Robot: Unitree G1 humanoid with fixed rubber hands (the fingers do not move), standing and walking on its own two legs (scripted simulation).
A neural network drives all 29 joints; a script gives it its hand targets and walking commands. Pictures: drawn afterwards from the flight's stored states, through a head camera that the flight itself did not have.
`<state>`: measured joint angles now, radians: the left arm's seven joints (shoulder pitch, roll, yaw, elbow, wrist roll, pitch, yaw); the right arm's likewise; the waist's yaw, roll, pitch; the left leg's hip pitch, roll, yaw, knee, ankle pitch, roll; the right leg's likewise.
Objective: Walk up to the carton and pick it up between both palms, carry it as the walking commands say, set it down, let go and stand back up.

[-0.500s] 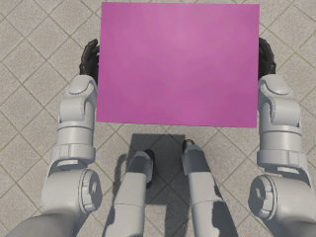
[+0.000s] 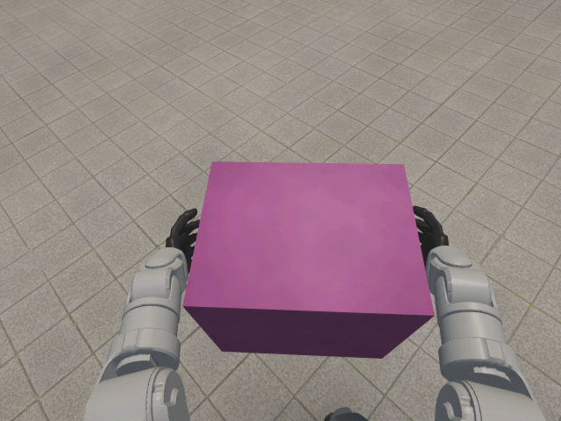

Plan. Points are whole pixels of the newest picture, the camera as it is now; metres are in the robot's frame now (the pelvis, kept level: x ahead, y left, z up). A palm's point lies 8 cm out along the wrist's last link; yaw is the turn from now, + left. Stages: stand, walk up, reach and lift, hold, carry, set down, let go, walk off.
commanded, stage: reach and lift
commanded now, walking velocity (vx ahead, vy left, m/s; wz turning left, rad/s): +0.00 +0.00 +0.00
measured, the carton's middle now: (303, 267) +0.36 -0.03 -0.04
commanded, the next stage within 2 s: hold in 1.88 s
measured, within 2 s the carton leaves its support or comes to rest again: neither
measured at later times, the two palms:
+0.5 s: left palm (164, 257) +0.35 +0.17 +0.05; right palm (444, 257) +0.32 -0.22 +0.05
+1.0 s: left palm (133, 274) +0.32 +0.20 +0.06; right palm (423, 243) +0.33 -0.19 +0.07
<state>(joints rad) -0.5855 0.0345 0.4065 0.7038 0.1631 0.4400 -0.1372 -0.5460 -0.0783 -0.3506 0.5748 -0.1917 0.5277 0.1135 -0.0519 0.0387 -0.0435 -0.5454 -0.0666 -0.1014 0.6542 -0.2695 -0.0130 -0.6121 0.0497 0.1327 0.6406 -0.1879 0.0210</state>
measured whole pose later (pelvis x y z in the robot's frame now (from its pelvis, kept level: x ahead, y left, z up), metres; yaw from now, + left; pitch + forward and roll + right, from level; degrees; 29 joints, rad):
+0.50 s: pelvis +0.03 +0.01 +0.03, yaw +1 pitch +4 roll +0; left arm -0.27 -0.02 0.27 0.35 0.10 0.55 -0.12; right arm -0.25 -0.04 -0.29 0.24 -0.14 0.63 0.14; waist -0.09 0.05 -0.05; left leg -0.25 -0.05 -0.13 0.36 -0.18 0.01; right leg -0.28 0.03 0.11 0.30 -0.09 0.02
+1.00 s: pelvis +0.03 +0.00 +0.03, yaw +1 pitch -4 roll +0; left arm -0.25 0.00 0.30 0.29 0.12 0.68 -0.15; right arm -0.29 -0.02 -0.25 0.25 -0.15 0.75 0.11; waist 0.00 0.03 0.01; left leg -0.08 -0.04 -0.12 0.33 -0.19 0.00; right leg -0.14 0.03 0.12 0.33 -0.12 0.01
